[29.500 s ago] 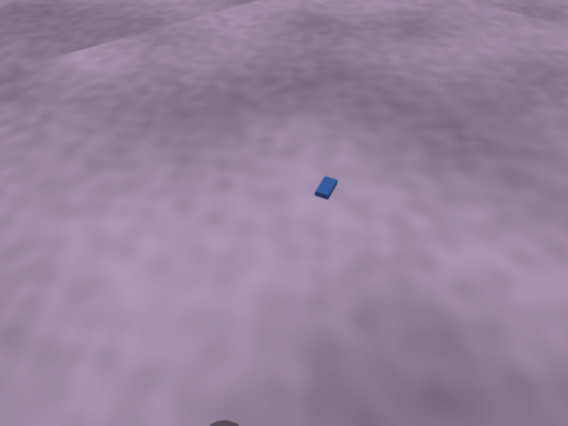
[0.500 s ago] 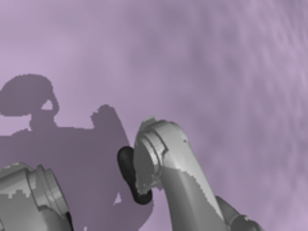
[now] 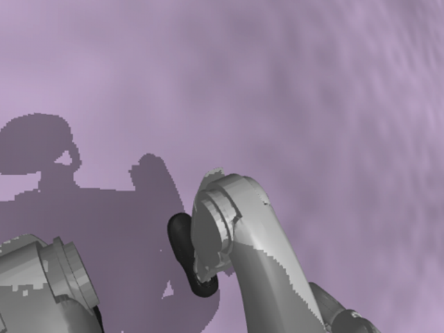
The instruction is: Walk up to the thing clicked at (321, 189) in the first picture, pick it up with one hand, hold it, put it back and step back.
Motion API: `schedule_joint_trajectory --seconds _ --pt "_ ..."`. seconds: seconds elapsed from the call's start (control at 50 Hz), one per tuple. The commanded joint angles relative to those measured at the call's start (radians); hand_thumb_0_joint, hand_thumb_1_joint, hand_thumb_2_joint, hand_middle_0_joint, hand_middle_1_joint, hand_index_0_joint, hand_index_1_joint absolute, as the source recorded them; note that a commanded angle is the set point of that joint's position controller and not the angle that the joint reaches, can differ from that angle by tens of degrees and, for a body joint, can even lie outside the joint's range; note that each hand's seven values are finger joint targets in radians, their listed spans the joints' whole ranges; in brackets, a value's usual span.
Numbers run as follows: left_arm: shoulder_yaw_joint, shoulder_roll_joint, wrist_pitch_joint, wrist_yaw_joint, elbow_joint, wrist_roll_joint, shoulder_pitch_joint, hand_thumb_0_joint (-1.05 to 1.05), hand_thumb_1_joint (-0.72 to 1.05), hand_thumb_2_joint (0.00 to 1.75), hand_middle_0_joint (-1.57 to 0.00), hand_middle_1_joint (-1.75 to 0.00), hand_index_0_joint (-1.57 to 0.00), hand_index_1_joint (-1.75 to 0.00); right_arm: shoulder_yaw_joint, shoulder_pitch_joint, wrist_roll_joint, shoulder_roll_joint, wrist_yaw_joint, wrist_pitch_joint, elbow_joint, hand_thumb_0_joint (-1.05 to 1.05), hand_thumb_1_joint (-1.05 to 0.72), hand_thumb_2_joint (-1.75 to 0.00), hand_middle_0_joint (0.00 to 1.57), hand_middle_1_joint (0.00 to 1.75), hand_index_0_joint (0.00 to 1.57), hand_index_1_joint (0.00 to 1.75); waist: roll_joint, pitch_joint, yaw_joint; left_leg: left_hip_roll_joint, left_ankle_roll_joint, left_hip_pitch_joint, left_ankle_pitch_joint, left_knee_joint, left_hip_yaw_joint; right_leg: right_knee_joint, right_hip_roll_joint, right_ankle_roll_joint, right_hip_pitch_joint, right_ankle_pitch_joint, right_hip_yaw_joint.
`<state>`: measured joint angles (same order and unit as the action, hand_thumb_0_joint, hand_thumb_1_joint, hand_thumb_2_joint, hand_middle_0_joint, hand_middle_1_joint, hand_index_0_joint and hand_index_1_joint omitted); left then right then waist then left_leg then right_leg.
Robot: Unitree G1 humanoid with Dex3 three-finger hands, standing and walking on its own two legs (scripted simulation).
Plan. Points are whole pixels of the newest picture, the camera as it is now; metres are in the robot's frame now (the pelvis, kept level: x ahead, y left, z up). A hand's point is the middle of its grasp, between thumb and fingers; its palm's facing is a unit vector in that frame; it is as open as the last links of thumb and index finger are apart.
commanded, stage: close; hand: left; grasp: from above
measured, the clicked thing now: out of the picture +0.45 +0.42 -0.29
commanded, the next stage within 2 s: none
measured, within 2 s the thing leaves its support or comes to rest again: neither
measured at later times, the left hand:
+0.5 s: hand out of the picture +0.43 +0.41 -0.24, palm faces -0.42 -0.18 -0.89, open 10.5 cm
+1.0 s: hand out of the picture +0.44 +0.41 -0.23, palm faces -0.41 -0.18 -0.89, open 9.4 cm
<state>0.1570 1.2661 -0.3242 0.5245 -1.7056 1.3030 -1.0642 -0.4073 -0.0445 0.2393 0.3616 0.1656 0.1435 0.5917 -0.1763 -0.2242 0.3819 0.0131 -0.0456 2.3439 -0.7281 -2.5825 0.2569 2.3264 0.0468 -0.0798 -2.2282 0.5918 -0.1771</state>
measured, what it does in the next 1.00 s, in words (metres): stands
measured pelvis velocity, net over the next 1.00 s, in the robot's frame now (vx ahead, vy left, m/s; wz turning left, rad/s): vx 0.00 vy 0.00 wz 0.00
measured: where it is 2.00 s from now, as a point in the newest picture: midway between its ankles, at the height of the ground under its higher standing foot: (149, 304)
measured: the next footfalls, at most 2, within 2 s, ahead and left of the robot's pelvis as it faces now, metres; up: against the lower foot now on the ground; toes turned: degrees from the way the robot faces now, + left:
none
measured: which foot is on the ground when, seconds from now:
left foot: down 0.00-1.00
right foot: down 0.00-1.00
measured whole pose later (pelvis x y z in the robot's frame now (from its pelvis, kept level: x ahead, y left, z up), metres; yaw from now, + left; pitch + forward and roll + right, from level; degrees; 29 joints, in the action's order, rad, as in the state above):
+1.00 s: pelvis +0.00 +0.00 +0.00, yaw +0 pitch +26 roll -18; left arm 0.15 1.29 -0.35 0.49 -1.67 1.27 -1.07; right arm -0.43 -0.03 0.24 0.36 0.15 0.11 0.58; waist -0.17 -0.23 0.38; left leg 0.01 -0.04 2.34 -0.72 -2.58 0.26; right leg 2.32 0.05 -0.08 -2.22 0.59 -0.18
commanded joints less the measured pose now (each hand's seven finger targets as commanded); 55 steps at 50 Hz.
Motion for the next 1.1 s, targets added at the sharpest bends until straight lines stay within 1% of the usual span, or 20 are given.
schedule_joint_trajectory --seconds 0.0,0.04,0.1,0.16,0.24,0.3,0.34,0.36,0.44,0.5,0.58,0.66,0.74,0.86,0.88,0.9,0.94,0.98,1.02,1.08 --pt "0.007 0.275 -0.006 0.009 0.136 -0.035 -0.198 0.0 -0.14 0.75 -0.19 -1.07 -0.28 -0.98 0.112 -0.176 -0.005 0.358 -0.016 0.0 0.026 0.0 -0.89 -0.9 0.2 0.3 0.2 0.3 0.612 0.592 0.061 0.055 0.047 -0.506 0.245 0.315 -0.034 -0.142 0.02 0.083 0.29 -0.166 -0.109" --pt "0.006 0.277 -0.013 0.004 0.129 -0.036 -0.192 0.0 -0.13 0.73 -0.19 -1.08 -0.28 -0.98 0.101 -0.17 -0.005 0.347 -0.018 -0.004 0.027 0.0 -0.89 -0.9 0.2 0.3 0.2 0.3 0.601 0.62 0.057 0.058 0.049 -0.521 0.27 0.315 -0.029 -0.141 0.024 0.083 0.314 -0.18 -0.112" --pt "-0.015 0.254 -0.021 -0.009 0.112 -0.038 -0.17 0.0 -0.06 0.75 -0.24 -1.09 -0.33 -0.99 0.101 -0.166 -0.006 0.345 -0.018 -0.005 0.014 0.0 -0.88 -0.9 0.2 0.3 0.2 0.3 0.563 0.589 0.058 0.052 0.041 -0.486 0.24 0.307 -0.036 -0.148 0.024 0.082 0.318 -0.162 -0.108" --pt "0.001 0.287 -0.028 -0.011 0.145 -0.031 -0.188 0.0 -0.03 0.74 -0.26 -1.08 -0.36 -0.98 0.095 -0.176 -0.006 0.343 -0.02 -0.01 0.029 0.0 -0.88 -0.89 0.2 0.3 0.2 0.3 0.611 0.612 0.055 0.056 0.048 -0.53 0.301 0.304 -0.036 -0.145 0.024 0.081 0.315 -0.196 -0.107" --pt "0.008 0.284 -0.033 -0.005 0.139 -0.028 -0.18 0.0 0.0 0.7 -0.28 -1.05 -0.38 -0.95 0.094 -0.175 -0.002 0.343 -0.018 -0.022 0.023 0.0 -0.88 -0.89 0.2 0.3 0.2 0.3 0.63 0.63 0.053 0.063 0.057 -0.565 0.346 0.314 -0.022 -0.142 0.025 0.082 0.32 -0.213 -0.115" --pt "0.01 0.28 -0.03 -0.008 0.13 -0.027 -0.161 0.0 0.01 0.69 -0.3 -1.02 -0.39 -0.93 0.092 -0.172 0.001 0.343 -0.015 -0.027 0.028 0.0 -0.89 -0.9 0.2 0.3 0.2 0.3 0.658 0.604 0.055 0.071 0.067 -0.595 0.376 0.318 -0.008 -0.135 0.019 0.083 0.27 -0.202 -0.118" --pt "0.009 0.292 -0.031 -0.011 0.165 -0.023 -0.174 0.0 0.03 0.7 -0.31 -1.02 -0.41 -0.92 0.096 -0.165 0.0 0.344 -0.015 -0.027 0.016 0.0 -0.88 -0.89 0.2 0.3 0.2 0.3 0.652 0.615 0.051 0.065 0.06 -0.575 0.355 0.31 -0.024 -0.141 0.021 0.084 0.298 -0.205 -0.109" --pt "0.024 0.311 -0.028 -0.006 0.164 -0.019 -0.176 0.0 0.05 0.67 -0.32 -1.02 -0.42 -0.91 0.094 -0.168 0.0 0.341 -0.015 -0.028 0.015 0.0 -0.88 -0.89 0.2 0.3 0.2 0.3 0.655 0.625 0.041 0.065 0.06 -0.574 0.347 0.317 -0.026 -0.141 0.023 0.085 0.304 -0.201 -0.109" --pt "0.01 0.282 -0.029 -0.005 0.121 -0.026 -0.154 0.0 0.1 0.68 -0.36 -1.0 -0.46 -0.91 0.092 -0.156 0.002 0.344 -0.017 -0.03 0.008 0.0 -0.88 -0.89 0.2 0.3 0.2 0.3 0.582 0.584 0.051 0.057 0.043 -0.486 0.259 0.309 -0.037 -0.158 0.027 0.083 0.319 -0.173 -0.112" --pt "0.005 0.292 -0.028 -0.007 0.136 -0.026 -0.16 0.0 0.13 0.66 -0.38 -1.0 -0.48 -0.89 0.094 -0.163 -0.002 0.344 -0.019 -0.025 0.017 0.0 -0.88 -0.89 0.2 0.3 0.2 0.3 0.611 0.584 0.05 0.058 0.046 -0.521 0.262 0.314 -0.031 -0.149 0.025 0.083 0.294 -0.165 -0.109" --pt "-0.003 0.276 -0.026 -0.007 0.106 -0.032 -0.15 0.0 0.18 0.64 -0.42 -0.99 -0.52 -0.88 0.087 -0.158 -0.001 0.342 -0.02 -0.024 0.015 0.0 -0.89 -0.89 0.2 0.3 0.2 0.3 0.584 0.584 0.053 0.061 0.047 -0.515 0.26 0.321 -0.022 -0.152 0.026 0.081 0.302 -0.162 -0.113" --pt "0.002 0.293 -0.021 -0.009 0.128 -0.032 -0.169 0.0 0.24 0.62 -0.46 -0.98 -0.57 -0.86 0.087 -0.164 -0.005 0.341 -0.021 -0.026 0.019 0.0 -0.89 -0.89 0.2 0.3 0.2 0.3 0.618 0.608 0.052 0.062 0.053 -0.55 0.312 0.32 -0.018 -0.142 0.021 0.082 0.3 -0.187 -0.109" --pt "-0.003 0.284 -0.02 -0.016 0.108 -0.036 -0.146 0.0 0.28 0.62 -0.51 -0.94 -0.61 -0.84 0.082 -0.16 -0.005 0.338 -0.022 -0.026 0.013 0.0 -0.89 -0.9 0.2 0.3 0.2 0.3 0.58 0.573 0.052 0.057 0.043 -0.489 0.268 0.31 -0.036 -0.156 0.025 0.08 0.313 -0.174 -0.105" --pt "0.003 0.292 -0.023 -0.023 0.123 -0.042 -0.157 0.0 0.34 0.59 -0.56 -0.9 -0.66 -0.8 0.08 -0.159 -0.002 0.341 -0.027 -0.033 0.013 0.0 -0.89 -0.89 0.2 0.3 0.2 0.3 0.572 0.595 0.054 0.058 0.043 -0.495 0.274 0.309 -0.029 -0.158 0.021 0.08 0.322 -0.18 -0.106" --pt "0.006 0.303 -0.021 -0.023 0.11 -0.039 -0.146 0.0 0.34 0.59 -0.57 -0.9 -0.66 -0.8 0.081 -0.155 -0.006 0.341 -0.029 -0.034 0.012 0.0 -0.89 -0.89 0.2 0.3 0.2 0.3 0.565 0.594 0.042 0.057 0.041 -0.49 0.258 0.308 -0.035 -0.158 0.024 0.082 0.317 -0.168 -0.104" --pt "0.007 0.302 -0.023 -0.023 0.129 -0.041 -0.158 0.0 0.37 0.59 -0.59 -0.9 -0.68 -0.8 0.079 -0.164 -0.002 0.34 -0.029 -0.035 0.018 0.0 -0.89 -0.89 0.2 0.3 0.2 0.3 0.589 0.595 0.051 0.06 0.046 -0.514 0.278 0.313 -0.029 -0.157 0.022 0.081 0.311 -0.174 -0.105" --pt "0.001 0.287 -0.025 -0.024 0.107 -0.046 -0.151 0.0 0.38 0.6 -0.61 -0.89 -0.7 -0.79 0.085 -0.156 -0.003 0.342 -0.031 -0.035 0.012 0.0 -0.89 -0.9 0.2 0.3 0.2 0.3 0.574 0.58 0.049 0.057 0.044 -0.485 0.244 0.316 -0.032 -0.16 0.023 0.083 0.315 -0.157 -0.108" --pt "0.01 0.307 -0.026 -0.025 0.139 -0.039 -0.161 0.0 0.38 0.58 -0.61 -0.88 -0.7 -0.78 0.078 -0.167 -0.001 0.336 -0.031 -0.038 0.018 0.0 -0.89 -0.9 0.2 0.3 0.2 0.3 0.594 0.598 0.047 0.058 0.044 -0.503 0.269 0.317 -0.034 -0.159 0.022 0.081 0.329 -0.175 -0.104" --pt "0.005 0.298 -0.023 -0.033 0.126 -0.04 -0.145 0.0 0.39 0.58 -0.61 -0.86 -0.7 -0.77 0.08 -0.158 -0.004 0.335 -0.031 -0.04 0.014 0.0 -0.89 -0.89 0.2 0.3 0.2 0.3 0.592 0.585 0.044 0.062 0.049 -0.512 0.268 0.321 -0.025 -0.154 0.02 0.083 0.294 -0.156 -0.105" --pt "0.0 0.289 -0.024 -0.037 0.119 -0.045 -0.151 0.0 0.24 0.52 -0.53 -0.9 -0.64 -0.79 0.083 -0.158 -0.004 0.336 -0.035 -0.043 0.011 0.0 -0.9 -0.9 0.2 0.3 0.2 0.3 0.573 0.587 0.049 0.057 0.041 -0.488 0.252 0.316 -0.034 -0.164 0.023 0.081 0.317 -0.163 -0.104"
